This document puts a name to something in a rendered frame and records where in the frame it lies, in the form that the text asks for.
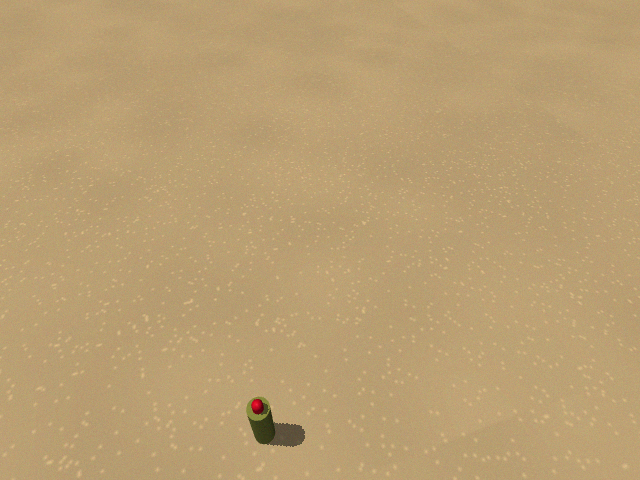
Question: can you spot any bottle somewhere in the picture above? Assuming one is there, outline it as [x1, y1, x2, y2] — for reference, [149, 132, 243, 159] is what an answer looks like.
[246, 397, 275, 444]

